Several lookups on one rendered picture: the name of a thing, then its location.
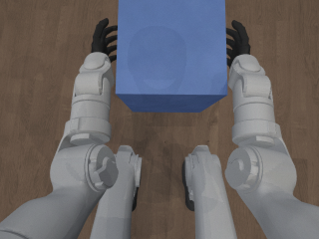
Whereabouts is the left robot hand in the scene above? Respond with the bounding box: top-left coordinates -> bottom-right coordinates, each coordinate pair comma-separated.
91,18 -> 118,62

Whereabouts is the carton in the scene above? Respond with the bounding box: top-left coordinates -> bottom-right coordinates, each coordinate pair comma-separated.
116,0 -> 228,113

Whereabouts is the right robot foot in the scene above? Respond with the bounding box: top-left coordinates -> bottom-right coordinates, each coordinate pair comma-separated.
181,161 -> 195,212

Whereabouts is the left robot forearm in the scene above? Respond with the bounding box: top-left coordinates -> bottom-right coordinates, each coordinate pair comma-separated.
50,52 -> 115,179

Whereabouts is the right robot forearm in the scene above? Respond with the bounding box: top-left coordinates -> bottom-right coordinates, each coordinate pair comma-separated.
227,54 -> 292,160

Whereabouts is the right robot shin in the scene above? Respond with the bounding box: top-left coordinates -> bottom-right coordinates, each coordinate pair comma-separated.
187,144 -> 222,200

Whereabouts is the left robot upper arm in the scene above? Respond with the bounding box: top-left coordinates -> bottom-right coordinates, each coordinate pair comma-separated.
0,142 -> 119,239

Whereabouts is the right robot hand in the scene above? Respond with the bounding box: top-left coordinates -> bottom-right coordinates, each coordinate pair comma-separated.
225,20 -> 251,69

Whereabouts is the right robot upper arm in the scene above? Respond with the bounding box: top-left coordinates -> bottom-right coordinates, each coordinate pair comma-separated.
224,144 -> 319,239

